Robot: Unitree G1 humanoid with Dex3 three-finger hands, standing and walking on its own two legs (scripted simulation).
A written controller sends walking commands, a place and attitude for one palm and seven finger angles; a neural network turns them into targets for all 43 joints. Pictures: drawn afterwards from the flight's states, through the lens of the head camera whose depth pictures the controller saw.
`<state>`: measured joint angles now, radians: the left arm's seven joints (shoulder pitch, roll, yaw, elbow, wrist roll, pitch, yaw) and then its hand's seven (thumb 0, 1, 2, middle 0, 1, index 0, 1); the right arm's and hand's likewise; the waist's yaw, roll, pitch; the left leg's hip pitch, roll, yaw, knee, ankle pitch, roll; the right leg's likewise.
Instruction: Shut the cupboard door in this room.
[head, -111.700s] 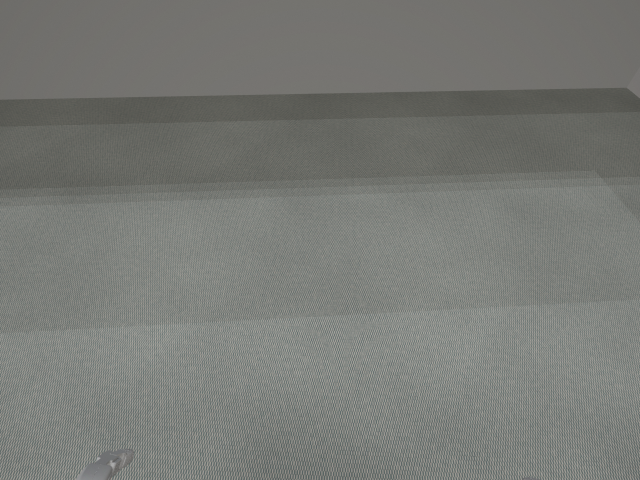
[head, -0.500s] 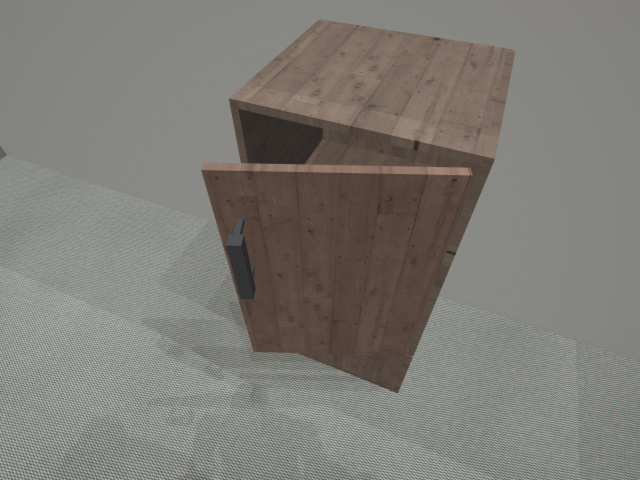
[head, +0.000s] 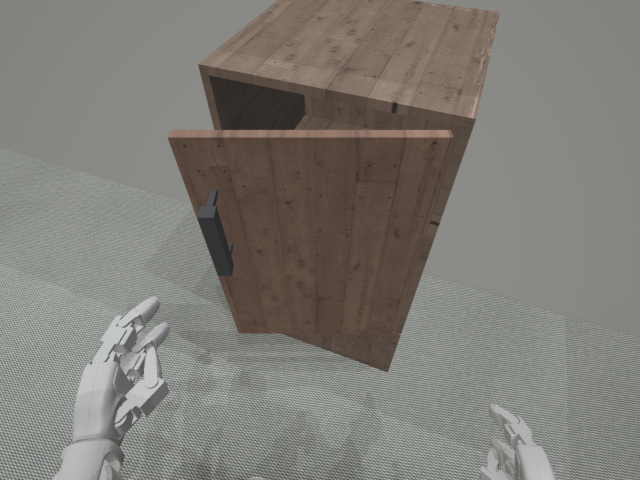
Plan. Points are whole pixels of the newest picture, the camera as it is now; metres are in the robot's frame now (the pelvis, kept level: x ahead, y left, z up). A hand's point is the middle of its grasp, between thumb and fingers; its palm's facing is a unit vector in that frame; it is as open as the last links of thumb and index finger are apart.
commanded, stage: raise the hand and make a fist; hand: left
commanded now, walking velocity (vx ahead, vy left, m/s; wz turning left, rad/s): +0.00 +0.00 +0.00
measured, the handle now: (219, 233) +0.49 +0.18 -0.01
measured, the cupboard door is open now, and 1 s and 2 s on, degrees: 21 21 21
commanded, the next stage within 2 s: bring the fist close to the handle in 1.66 s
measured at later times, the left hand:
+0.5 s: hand (171, 435) +0.19 +0.19 -0.03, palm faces -0.05 -1.00 +0.02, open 4.5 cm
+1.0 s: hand (129, 437) +0.18 +0.23 -0.01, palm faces +0.07 -1.00 -0.03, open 3.1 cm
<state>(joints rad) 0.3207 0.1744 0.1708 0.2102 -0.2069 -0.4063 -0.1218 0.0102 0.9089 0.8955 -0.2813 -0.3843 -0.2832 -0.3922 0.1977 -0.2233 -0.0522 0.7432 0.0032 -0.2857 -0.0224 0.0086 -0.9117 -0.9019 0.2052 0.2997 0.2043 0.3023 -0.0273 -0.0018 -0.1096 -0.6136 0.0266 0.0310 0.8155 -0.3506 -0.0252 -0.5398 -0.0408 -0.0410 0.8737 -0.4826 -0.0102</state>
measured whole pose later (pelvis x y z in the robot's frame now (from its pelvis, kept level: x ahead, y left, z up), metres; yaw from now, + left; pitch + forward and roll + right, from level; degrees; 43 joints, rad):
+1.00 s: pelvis -0.04 +0.03 -0.07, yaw +0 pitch +16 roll -4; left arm 0.43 0.23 0.14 -0.11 -0.26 -0.40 -0.18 0.02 0.90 0.90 -1.18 -1.36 -1.18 -1.37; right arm 0.19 -0.20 0.02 0.48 0.01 -0.17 -0.05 0.01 -0.91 -0.90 0.21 0.30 0.21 0.30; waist 0.02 0.03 -0.16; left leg -1.04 0.04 -0.04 1.25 -0.48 0.01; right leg -0.89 -0.02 -0.08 1.20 -0.58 0.02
